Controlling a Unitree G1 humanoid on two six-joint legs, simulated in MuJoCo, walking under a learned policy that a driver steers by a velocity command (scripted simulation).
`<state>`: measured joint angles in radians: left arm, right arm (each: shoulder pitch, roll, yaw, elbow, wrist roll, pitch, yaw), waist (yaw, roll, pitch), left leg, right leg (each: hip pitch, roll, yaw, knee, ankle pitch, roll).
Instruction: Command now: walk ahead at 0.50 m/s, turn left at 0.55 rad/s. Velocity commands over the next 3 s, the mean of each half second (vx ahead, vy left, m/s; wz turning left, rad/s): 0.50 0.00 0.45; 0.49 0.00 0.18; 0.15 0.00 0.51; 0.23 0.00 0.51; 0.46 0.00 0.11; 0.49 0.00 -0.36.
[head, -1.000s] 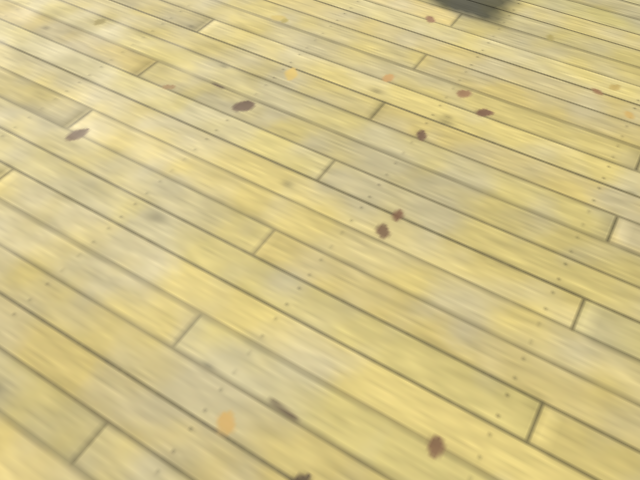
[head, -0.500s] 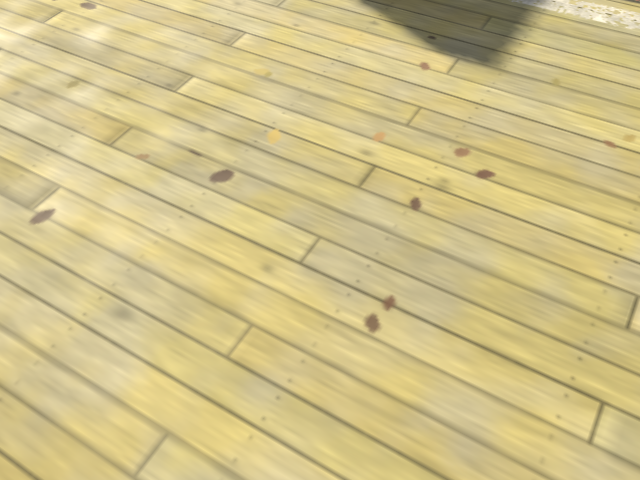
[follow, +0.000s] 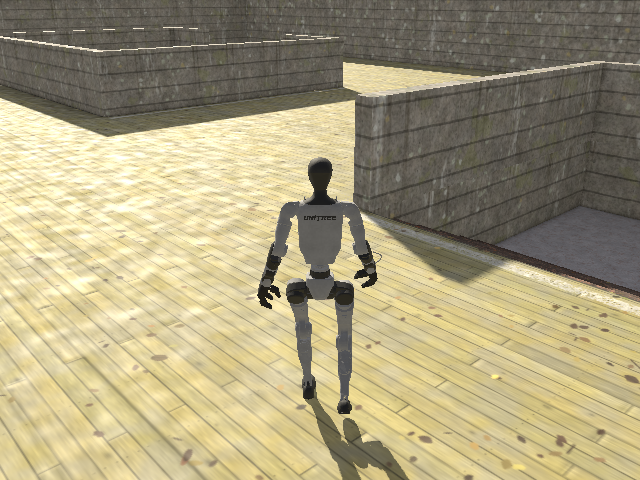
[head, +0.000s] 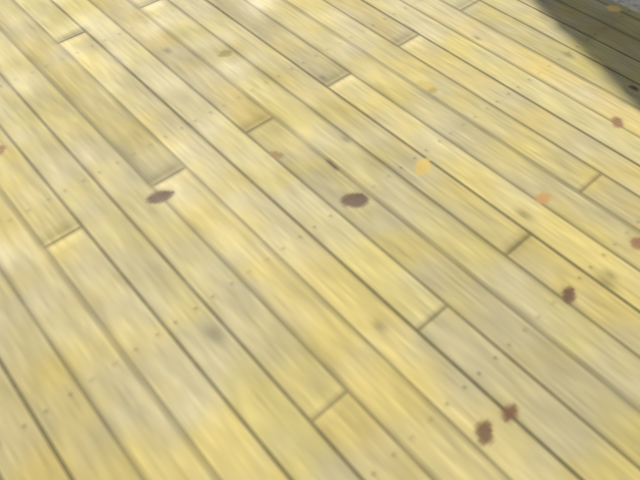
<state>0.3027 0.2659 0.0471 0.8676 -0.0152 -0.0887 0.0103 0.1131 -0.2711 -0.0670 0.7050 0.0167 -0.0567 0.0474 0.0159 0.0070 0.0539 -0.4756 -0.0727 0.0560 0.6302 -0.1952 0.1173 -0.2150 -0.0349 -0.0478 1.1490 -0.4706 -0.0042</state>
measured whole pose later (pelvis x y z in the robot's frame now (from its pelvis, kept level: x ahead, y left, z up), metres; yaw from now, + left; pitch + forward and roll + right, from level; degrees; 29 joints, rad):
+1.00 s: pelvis +0.53 +0.07 +0.01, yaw +19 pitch +3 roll -1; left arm 0.35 0.30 0.05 0.85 0.00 -0.07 0.00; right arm 0.08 -0.27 -0.05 0.64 0.00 -0.07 0.04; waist 0.05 -0.01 0.03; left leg -0.47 -0.04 0.01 0.57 -0.14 0.07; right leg -0.19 -0.01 0.00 0.92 -0.48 0.02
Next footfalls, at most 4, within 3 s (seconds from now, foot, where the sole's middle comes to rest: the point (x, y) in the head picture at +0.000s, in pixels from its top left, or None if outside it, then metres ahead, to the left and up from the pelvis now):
0.42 right None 0.42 -0.11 -0.75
0.94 left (249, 386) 0.63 0.20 -0.75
1.42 right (310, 308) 0.82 0.07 -0.75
1.86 left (228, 392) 0.62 0.24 -0.75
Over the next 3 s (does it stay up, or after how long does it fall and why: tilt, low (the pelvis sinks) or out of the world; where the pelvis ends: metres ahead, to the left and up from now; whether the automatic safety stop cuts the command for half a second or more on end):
stays up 1.02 0.64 0.02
